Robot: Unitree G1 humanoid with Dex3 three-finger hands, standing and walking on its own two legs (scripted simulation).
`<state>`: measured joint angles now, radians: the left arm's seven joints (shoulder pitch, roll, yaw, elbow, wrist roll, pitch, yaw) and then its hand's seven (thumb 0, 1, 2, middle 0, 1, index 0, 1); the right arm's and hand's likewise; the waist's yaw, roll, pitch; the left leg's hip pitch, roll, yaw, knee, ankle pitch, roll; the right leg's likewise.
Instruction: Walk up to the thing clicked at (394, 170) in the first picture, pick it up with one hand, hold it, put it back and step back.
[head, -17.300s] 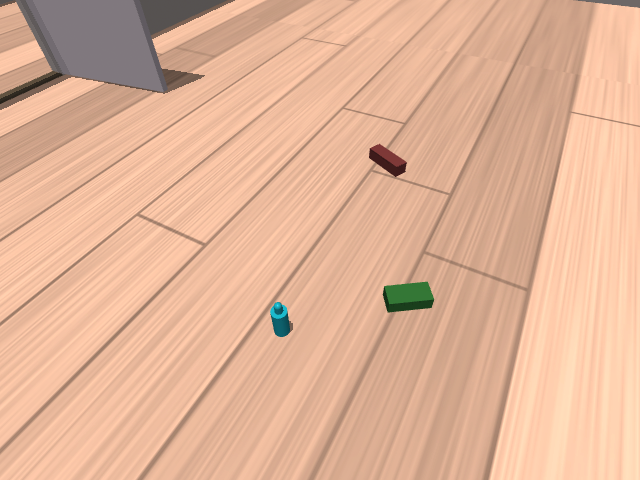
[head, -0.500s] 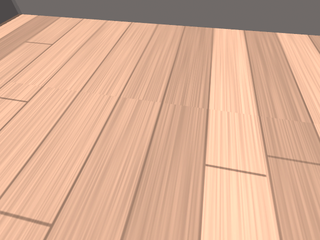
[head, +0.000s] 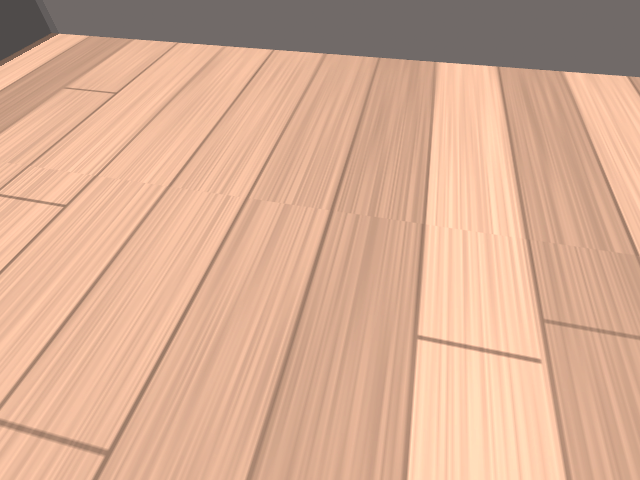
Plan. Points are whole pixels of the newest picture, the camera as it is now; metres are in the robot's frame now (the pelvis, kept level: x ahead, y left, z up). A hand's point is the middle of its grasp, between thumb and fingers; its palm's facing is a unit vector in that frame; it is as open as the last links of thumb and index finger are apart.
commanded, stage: stand
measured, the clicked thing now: out of the picture -0.08 +0.71 -0.75
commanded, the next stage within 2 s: walk up in 1.92 s
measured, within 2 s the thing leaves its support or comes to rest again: neither
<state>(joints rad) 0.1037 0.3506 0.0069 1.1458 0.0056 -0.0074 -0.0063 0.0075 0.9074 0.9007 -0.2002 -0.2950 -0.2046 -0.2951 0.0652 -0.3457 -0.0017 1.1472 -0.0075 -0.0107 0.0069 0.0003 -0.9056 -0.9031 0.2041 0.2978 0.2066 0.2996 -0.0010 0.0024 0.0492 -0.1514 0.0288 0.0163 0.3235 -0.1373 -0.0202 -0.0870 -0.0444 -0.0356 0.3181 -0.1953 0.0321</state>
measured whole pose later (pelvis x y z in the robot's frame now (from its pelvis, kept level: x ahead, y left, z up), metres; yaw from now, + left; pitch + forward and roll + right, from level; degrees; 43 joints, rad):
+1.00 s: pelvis +0.00 +0.00 +0.00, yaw +0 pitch -3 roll +0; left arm 0.12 0.36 0.00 1.13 0.01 0.00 0.00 0.01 0.91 0.90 -0.20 -0.30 -0.20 -0.30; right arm 0.09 -0.35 0.00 1.14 -0.01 -0.01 0.00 0.00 -0.91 -0.90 0.20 0.30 0.21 0.30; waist 0.00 0.00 0.04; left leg -0.14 0.03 0.02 0.33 -0.14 -0.02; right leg -0.07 -0.05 -0.03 0.32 -0.20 0.03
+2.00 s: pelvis +0.01 +0.00 +0.00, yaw +0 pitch -2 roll +0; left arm 0.17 0.37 0.04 1.09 0.03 -0.01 -0.04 0.01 0.91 0.90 -0.20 -0.30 -0.21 -0.30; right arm 0.16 -0.36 -0.04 1.10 -0.03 -0.02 0.04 0.00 -0.90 -0.90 0.21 0.30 0.21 0.30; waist 0.00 -0.01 0.01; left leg -0.18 0.02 0.02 0.43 -0.33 0.02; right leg -0.14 -0.06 -0.03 0.47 -0.45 -0.01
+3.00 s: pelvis +0.44 -0.06 -0.02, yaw -1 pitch -4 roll +2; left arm 0.23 0.43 0.06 0.87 0.00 -0.06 -0.08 0.01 0.91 0.90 -0.20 -0.29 -0.20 -0.29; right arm 0.29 -0.41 -0.07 0.85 -0.01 -0.08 0.05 0.00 -0.90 -0.90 0.21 0.30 0.21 0.30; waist -0.03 -0.03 0.09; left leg 0.00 0.01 0.11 0.44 -0.37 0.00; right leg -0.50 -0.11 0.01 0.65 -0.11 -0.01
